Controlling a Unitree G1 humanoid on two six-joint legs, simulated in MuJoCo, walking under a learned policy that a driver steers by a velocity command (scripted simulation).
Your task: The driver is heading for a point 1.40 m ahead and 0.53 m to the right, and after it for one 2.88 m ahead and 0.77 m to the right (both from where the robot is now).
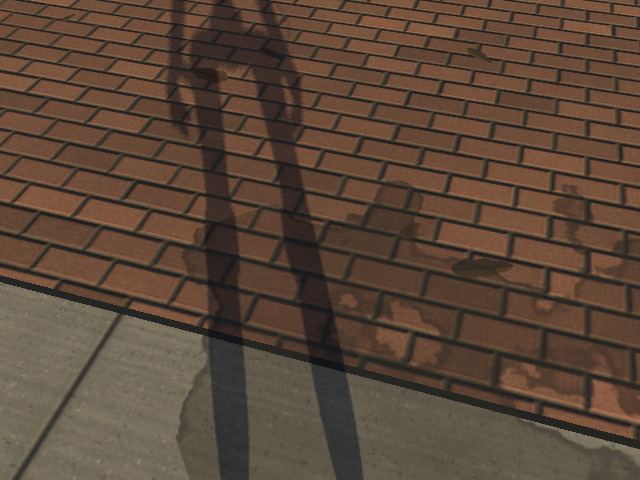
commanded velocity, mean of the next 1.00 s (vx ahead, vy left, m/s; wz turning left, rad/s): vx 0.72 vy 0.00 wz -0.31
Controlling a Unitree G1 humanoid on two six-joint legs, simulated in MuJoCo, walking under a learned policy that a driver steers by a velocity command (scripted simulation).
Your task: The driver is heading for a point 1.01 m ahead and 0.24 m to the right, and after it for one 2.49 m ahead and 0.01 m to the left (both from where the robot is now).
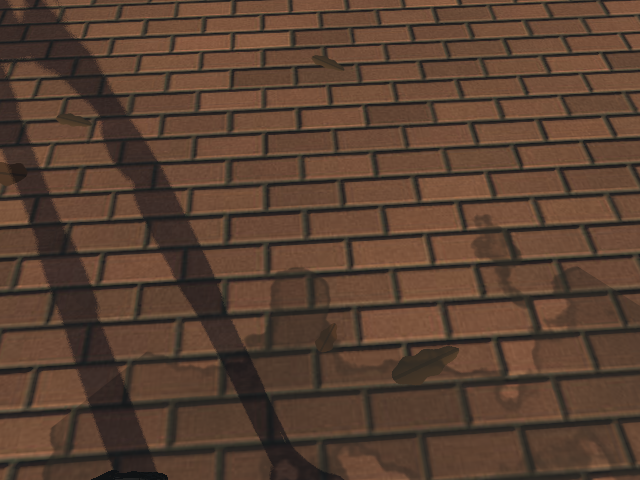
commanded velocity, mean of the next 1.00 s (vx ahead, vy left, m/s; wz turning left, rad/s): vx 0.09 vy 0.00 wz -0.70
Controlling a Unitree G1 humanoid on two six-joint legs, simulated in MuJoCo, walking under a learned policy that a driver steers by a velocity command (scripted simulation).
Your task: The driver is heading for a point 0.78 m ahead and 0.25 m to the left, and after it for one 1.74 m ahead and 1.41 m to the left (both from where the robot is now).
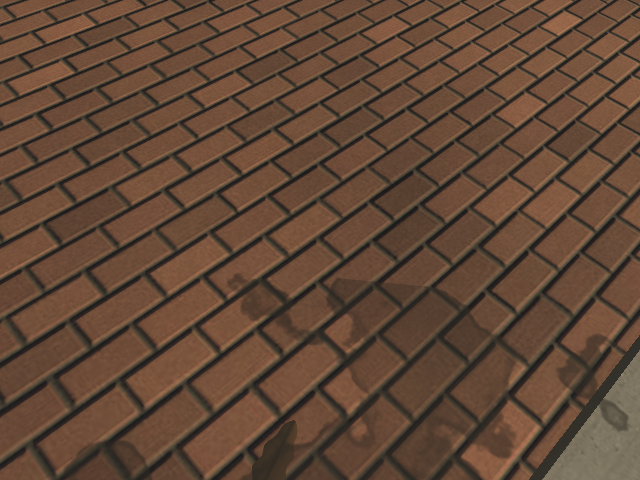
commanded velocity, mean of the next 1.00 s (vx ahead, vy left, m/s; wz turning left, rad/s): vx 0.61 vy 0.00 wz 0.01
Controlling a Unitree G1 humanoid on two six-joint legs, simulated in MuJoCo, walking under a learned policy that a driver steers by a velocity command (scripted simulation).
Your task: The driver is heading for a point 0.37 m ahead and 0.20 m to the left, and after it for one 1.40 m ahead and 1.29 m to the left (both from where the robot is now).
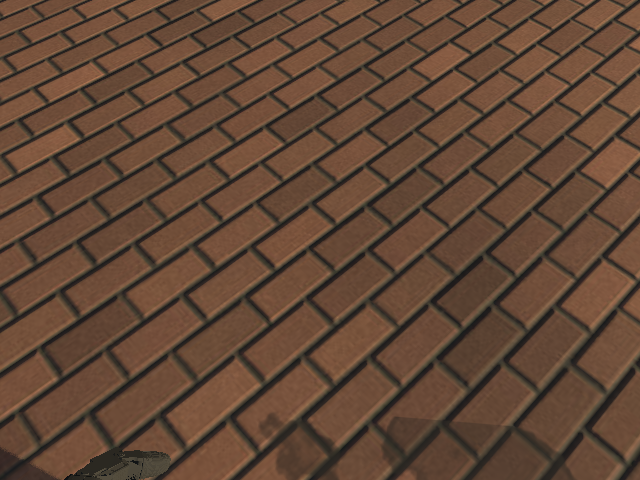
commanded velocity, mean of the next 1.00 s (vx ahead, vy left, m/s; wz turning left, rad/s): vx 0.99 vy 0.00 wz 0.88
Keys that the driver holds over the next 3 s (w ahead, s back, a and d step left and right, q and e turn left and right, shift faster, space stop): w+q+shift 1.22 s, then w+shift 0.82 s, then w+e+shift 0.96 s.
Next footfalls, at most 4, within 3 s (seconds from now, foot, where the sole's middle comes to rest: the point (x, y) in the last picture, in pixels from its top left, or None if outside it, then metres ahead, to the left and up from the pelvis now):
0.42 left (266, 419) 0.56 0.10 -0.75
0.84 right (247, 242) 1.01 0.15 -0.75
1.30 left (71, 227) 1.09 0.59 -0.75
1.72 right None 1.38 0.97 -0.75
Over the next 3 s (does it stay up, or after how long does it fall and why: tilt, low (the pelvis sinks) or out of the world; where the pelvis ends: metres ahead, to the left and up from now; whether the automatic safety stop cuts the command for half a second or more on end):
stays up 1.68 1.89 0.02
